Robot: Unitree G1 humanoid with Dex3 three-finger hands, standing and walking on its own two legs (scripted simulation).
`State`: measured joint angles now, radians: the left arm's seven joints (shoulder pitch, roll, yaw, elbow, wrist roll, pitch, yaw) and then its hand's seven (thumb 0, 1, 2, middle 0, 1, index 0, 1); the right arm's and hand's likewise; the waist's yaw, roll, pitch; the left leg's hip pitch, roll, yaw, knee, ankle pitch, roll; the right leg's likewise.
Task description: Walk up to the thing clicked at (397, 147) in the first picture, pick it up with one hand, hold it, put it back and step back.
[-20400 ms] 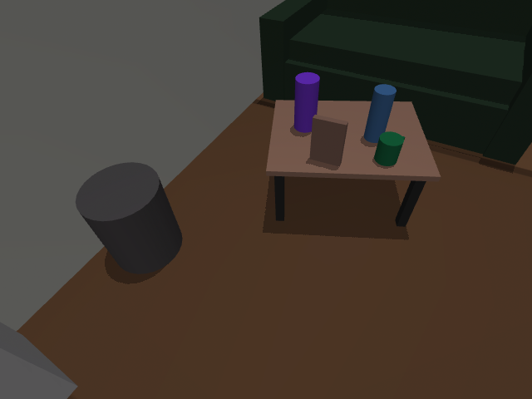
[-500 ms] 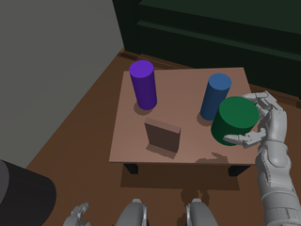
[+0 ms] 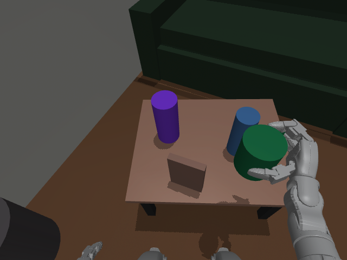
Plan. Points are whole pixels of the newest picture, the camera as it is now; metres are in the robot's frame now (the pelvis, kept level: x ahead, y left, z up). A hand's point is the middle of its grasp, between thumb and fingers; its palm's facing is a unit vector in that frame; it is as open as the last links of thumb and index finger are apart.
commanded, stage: lift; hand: right
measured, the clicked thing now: (262, 149) +0.37 -0.17 +0.03
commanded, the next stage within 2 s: hold in 0.18 s
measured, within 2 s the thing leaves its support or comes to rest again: neither
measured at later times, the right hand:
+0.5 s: hand (275, 152) +0.34 -0.18 +0.06, palm faces +0.25 +0.97 +0.00, open 12.0 cm
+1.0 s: hand (280, 151) +0.33 -0.18 +0.07, palm faces +0.25 +0.97 +0.00, open 12.0 cm
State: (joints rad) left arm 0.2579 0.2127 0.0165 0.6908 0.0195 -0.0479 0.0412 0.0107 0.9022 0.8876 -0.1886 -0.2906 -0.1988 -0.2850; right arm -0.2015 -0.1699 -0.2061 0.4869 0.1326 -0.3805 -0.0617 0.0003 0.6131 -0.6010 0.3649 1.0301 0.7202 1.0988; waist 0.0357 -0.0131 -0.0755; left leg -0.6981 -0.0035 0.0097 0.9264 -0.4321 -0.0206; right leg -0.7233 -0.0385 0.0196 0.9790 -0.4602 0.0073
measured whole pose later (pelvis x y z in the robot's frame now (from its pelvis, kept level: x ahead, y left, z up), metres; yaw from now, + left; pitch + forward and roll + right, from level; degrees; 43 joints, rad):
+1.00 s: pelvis +0.01 +0.00 +0.02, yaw +0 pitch +6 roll +2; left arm 0.23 0.20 0.01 0.68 0.01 -0.04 0.06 0.01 0.91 0.90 -0.19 -0.30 -0.21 -0.30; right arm -0.10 -0.15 -0.14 0.38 0.12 -0.34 -0.11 0.00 0.61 -0.61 0.36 1.05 0.71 1.11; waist 0.01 -0.01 -0.04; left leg -0.50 0.01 0.00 0.78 -0.38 -0.03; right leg -0.53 -0.03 0.01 0.83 -0.41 0.00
